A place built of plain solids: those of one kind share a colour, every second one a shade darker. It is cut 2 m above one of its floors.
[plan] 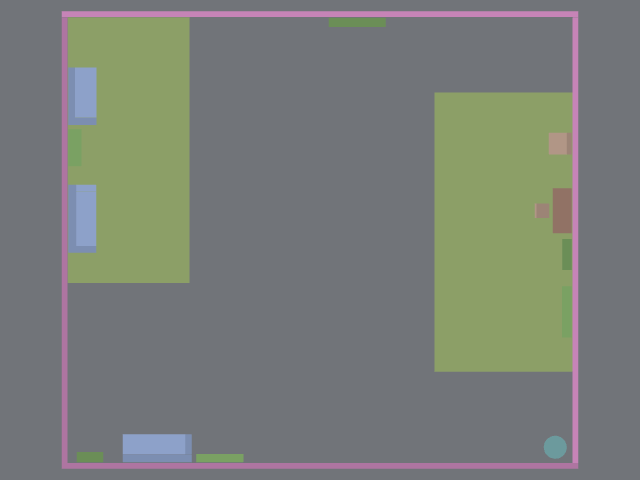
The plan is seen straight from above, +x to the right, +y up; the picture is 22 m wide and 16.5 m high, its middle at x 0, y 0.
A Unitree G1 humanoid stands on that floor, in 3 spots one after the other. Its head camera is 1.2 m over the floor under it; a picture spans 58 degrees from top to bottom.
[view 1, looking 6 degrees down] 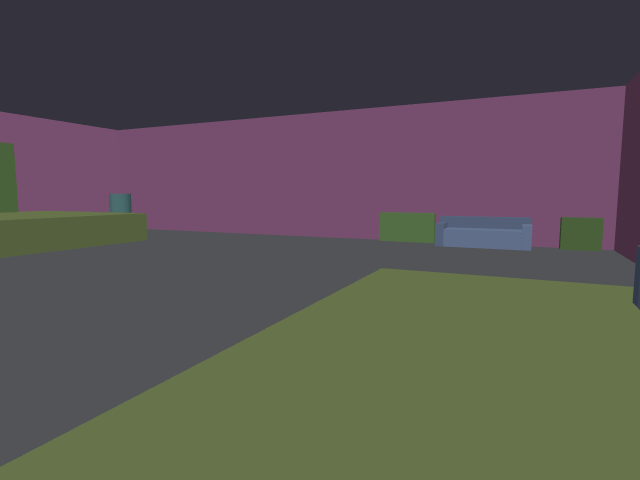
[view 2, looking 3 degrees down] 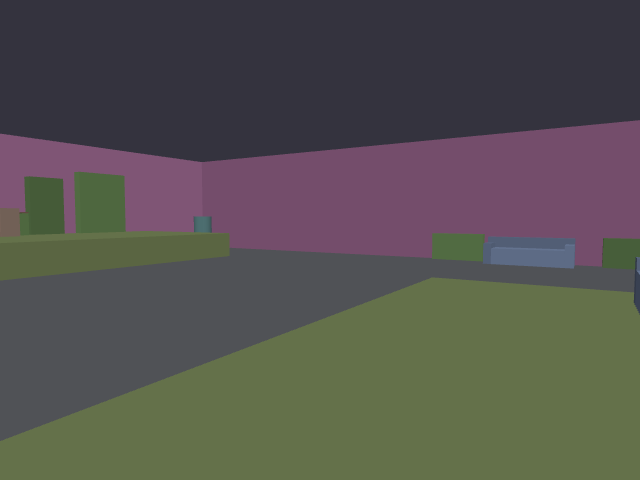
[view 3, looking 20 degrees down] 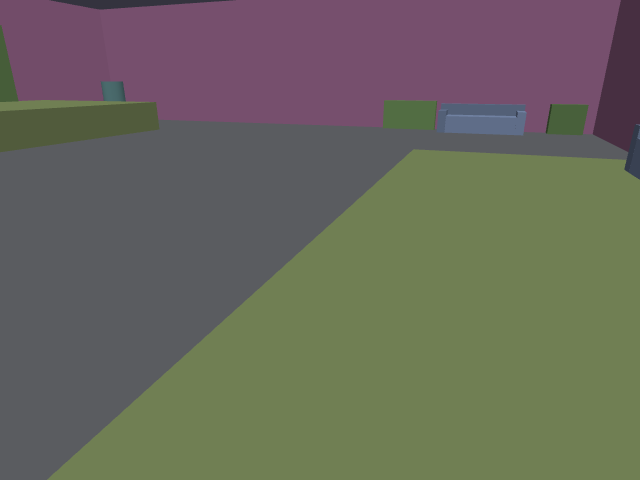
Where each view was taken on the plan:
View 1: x -6.53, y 5.29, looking -65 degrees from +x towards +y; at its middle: ground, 13.42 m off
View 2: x -7.14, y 7.01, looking -58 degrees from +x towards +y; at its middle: wall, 17.33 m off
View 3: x -5.67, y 6.98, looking -70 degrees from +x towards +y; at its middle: floor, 3.51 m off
